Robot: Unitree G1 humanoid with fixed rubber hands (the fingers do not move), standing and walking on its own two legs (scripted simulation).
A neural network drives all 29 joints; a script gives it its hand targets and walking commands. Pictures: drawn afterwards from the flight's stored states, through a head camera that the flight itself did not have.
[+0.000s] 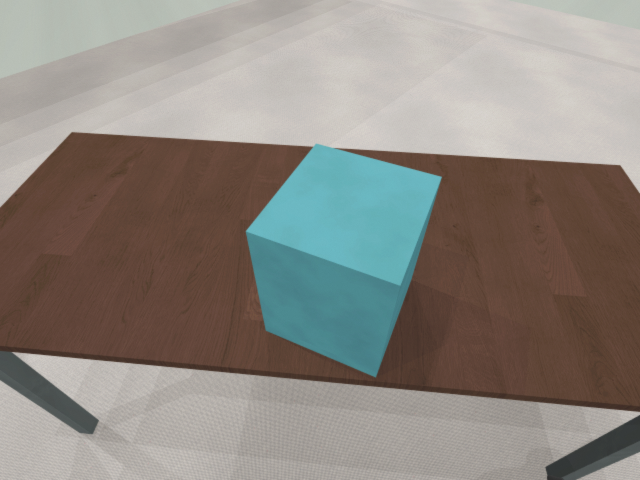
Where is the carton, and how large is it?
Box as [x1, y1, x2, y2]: [246, 144, 441, 376]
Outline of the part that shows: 315,144 246,230 266,330 375,376 412,275 441,177 323,145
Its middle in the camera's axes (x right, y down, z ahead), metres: +0.04 +0.04 +0.62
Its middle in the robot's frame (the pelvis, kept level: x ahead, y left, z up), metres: +0.44 -0.03 -0.01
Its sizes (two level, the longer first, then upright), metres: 0.210 0.200 0.250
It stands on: a table, 0.65 m high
